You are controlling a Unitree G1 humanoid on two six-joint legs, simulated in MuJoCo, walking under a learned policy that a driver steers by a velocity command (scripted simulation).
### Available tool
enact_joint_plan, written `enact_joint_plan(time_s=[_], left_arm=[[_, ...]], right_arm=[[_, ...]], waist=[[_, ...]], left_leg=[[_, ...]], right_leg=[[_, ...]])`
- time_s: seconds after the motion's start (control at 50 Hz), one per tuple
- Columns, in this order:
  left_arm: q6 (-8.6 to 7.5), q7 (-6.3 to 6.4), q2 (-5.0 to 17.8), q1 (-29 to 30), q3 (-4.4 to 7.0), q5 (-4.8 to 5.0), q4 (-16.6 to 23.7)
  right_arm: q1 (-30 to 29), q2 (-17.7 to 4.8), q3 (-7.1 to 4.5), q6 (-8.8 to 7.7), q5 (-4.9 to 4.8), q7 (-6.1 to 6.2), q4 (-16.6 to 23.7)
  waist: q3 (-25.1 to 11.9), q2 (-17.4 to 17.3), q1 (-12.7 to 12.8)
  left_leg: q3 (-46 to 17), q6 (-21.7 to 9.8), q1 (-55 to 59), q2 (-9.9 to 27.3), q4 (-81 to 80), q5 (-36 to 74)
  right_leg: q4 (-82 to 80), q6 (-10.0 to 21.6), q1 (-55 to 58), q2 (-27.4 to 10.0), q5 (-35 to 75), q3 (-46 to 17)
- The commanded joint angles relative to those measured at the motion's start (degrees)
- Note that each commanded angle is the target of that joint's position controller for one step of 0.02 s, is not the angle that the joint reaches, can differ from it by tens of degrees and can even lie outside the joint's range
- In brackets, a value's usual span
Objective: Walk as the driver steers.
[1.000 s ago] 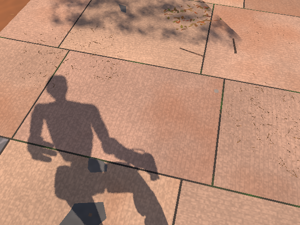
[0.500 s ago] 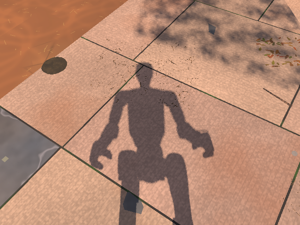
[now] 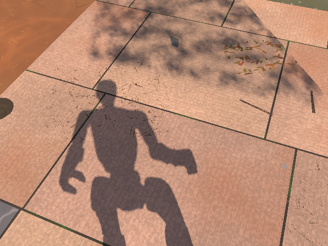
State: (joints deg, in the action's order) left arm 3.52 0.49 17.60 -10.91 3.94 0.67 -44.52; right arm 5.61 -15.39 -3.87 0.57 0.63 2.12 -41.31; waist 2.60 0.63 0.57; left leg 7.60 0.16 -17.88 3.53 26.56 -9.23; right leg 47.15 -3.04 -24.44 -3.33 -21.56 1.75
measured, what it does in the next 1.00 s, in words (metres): steps on the spot, turning right: right foot, then left foot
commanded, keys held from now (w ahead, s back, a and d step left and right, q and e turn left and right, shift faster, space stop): e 0.56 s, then no key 0.44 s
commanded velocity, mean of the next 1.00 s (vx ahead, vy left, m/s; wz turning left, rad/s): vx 0.01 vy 0.00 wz -0.43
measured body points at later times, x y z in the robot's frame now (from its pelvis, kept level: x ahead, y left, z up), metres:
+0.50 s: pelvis +0.02 -0.01 +0.01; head +0.05 -0.03 +0.45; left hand +0.24 +0.22 -0.08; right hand +0.09 -0.33 -0.10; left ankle +0.07 +0.12 -0.71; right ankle +0.01 -0.11 -0.73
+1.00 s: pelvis +0.01 -0.02 +0.00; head +0.03 -0.04 +0.45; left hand +0.26 +0.15 -0.10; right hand +0.00 -0.31 -0.12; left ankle +0.07 +0.11 -0.73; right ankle -0.05 -0.13 -0.73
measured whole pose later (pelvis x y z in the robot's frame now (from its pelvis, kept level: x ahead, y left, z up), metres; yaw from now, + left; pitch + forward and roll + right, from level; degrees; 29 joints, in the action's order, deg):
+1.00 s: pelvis +0.01 -0.02 +0.00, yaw -26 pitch -1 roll +0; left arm 2.4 0.7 14.7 -10.9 2.1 -1.0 -40.1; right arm 9.3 -15.4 -1.6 -0.5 0.9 0.3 -48.1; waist 2.6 -1.3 -1.7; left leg -1.0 2.8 -11.8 2.4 27.6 -15.2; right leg 28.0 0.4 -11.5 1.1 -15.9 -2.7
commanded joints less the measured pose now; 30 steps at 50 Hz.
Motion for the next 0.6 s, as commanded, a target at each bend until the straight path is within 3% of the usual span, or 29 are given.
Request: enact_joint_plan(time_s=[0.02,0.04,0.06,0.08,0.1,0.12,0.16,0.18,0.22,0.32,0.38,0.46,0.52,0.54,0.56,0.58,0.6], left_arm=[[-0.31,-1.12,4.7,-5.4,1.54,-0.23,2.8],[-0.33,-1.15,5.5,-6.8,2.02,-0.64,2.3],[-0.45,-0.61,9.0,-7.2,3.01,-0.99,2.8],[-0.66,0.42,15.2,-5.7,3.91,-0.97,5.4],[-1.97,-0.27,15.2,-7.0,3.68,-3.5,6.1],[-3.2,-0.52,13.9,-4.8,3.36,-3.56,6.2],[-3.73,0.22,9.8,1.1,2.37,-0.78,7.2],[-3.62,0.71,8.9,2.0,1.93,-0.36,7.6],[-3.36,1.34,7.9,0.8,1.52,-0.57,7.9],[-2.64,2.19,9.5,-1.4,2.33,-0.14,8.3],[-2.12,1.9,10.4,-0.7,2.77,-0.29,9.0],[-1.49,1.27,10.5,1.1,2.97,0.01,10.1],[-0.89,1.41,10.0,3.7,2.88,0.97,11.0],[-0.74,1.62,9.1,3.7,2.62,1.17,11.3],[-0.78,1.53,6.2,1.2,1.87,0.52,11.4],[-1.27,1.39,5.7,-1.1,1.88,0.72,12.6],[-1.85,1.41,10.7,-1.7,3.24,-0.52,11.5]], right_arm=[[-3.8,-9.6,-2.56,-0.25,-1.44,0.39,2.7],[-2.4,-8.4,-2.41,-0.03,-1.92,0.39,1.7],[1.0,-6.1,-2.05,0.33,-1.26,0.16,0.5],[0.4,-4.2,-1.33,0.5,1.07,-0.01,2.7],[-6.0,-6.2,-2.0,0.23,0.61,0.52,4.5],[-6.4,-7.6,-2.57,0.31,-0.59,0.83,4.1],[-3.1,-8.2,-3.31,0.77,-0.22,1.62,1.4],[-2.2,-8.1,-3.43,0.72,0.14,1.69,1.1],[-1.1,-7.1,-3.33,0.19,-0.31,1.37,0.7],[-3.3,-5.4,-2.4,-0.67,-0.74,0.79,1.1],[-3.4,-5.9,-2.27,-1.14,-1.01,0.09,1.1],[-1.9,-6.9,-2.38,-2.17,-1.44,-0.86,0.7],[2.1,-7.3,-2.64,-2.99,-1.52,-1.66,-0.3],[3.9,-8.5,-3.07,-3.08,-1.25,-1.69,-1.0],[4.6,-12.1,-3.79,-2.73,-0.27,-1.37,-0.6],[3.2,-15.6,-4.24,-2.1,1.21,-1.24,-0.6],[1.8,-12.3,-3.46,-2.28,1.49,-1.26,0.7]], waist=[[-9.0,-8.7,2.6],[-8.1,-6.4,2.8],[-5.2,4.3,1.5],[-2.4,20.5,-0.4],[-5.5,15.6,4.3],[-4.5,10.6,2.7],[-4.2,6.5,-0.1],[-4.8,7.0,-0.7],[-7.0,6.4,-0.9],[-7.2,6.9,0.9],[-6.3,8.1,1.3],[-7.1,8.7,1.1],[-8.1,8.4,-1.6],[-8.5,7.1,-2.1],[-10.2,-2.2,-0.5],[-7.4,-16.5,2.3],[-7.2,-12.8,0.9]], left_leg=[[-8.1,-9.9,3.8,14.3,-4.6,7.8],[-5.8,-6.7,1.6,12.2,-0.4,1.7],[-0.2,-1.3,-5.0,7.0,11.0,-7.8],[1.3,4.6,-20.2,-2.1,27.4,-28.4],[-8.5,3.6,-21.6,-4.2,36.7,-30.3],[-11.0,2.3,-22.1,-3.0,39.7,-25.0],[-12.1,2.0,-22.3,-1.6,38.8,-16.0],[-12.0,2.6,-20.4,-2.1,39.5,-13.3],[-12.0,3.3,-18.8,-3.2,38.9,-10.1],[-13.1,5.1,-17.2,-4.2,24.2,-8.5],[-13.2,5.2,-12.2,-5.0,18.1,-10.0],[-13.5,4.3,-6.6,-6.2,11.2,-11.7],[-12.5,2.6,1.4,-6.3,-2.6,-4.0],[-13.3,1.4,7.3,-3.6,-7.5,2.7],[-22.3,-2.6,14.4,7.0,-8.7,8.2],[-35.1,-12.4,15.5,16.7,-9.1,21.1],[-37.2,-17.5,12.2,20.7,-9.3,20.9]], right_leg=[[-10.4,3.2,10.2,1.2,6.7,2.6],[-15.4,5.1,13.3,2.4,9.7,2.0],[-23.9,8.4,16.1,-2.8,19.2,-8.0],[-27.3,17.4,19.2,-16.7,35.4,-28.4],[-30.8,23.2,14.8,-18.9,29.2,-32.9],[-31.2,20.7,14.2,-15.8,22.8,-28.7],[-29.8,15.1,14.6,-11.3,18.7,-22.7],[-29.4,14.5,13.8,-10.0,21.1,-21.2],[-28.7,14.6,15.8,-8.5,24.5,-19.8],[-27.3,15.1,19.9,-7.4,22.1,-22.2],[-27.1,15.9,16.6,-7.0,20.0,-25.0],[-25.2,16.1,16.2,-6.4,25.5,-29.8],[-21.8,13.5,15.7,-3.8,27.7,-31.2],[-19.8,11.1,12.4,-1.6,22.2,-29.9],[-10.4,7.9,5.6,3.3,6.8,-23.8],[-0.9,4.2,-6.3,12.8,-14.5,-13.2],[12.7,1.5,-7.8,8.8,-16.3,-12.6]])
Next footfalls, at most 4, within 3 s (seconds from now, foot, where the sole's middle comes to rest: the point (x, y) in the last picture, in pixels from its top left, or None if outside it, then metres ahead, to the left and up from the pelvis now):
0.06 right None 0.05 -0.12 -0.77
0.56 left None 0.11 0.10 -0.77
0.90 right None -0.01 -0.14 -0.77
2.22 right None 0.36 -0.29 -0.77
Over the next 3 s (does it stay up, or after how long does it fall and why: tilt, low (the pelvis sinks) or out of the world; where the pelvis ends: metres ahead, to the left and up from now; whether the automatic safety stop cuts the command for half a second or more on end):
stays up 0.67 -0.25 0.01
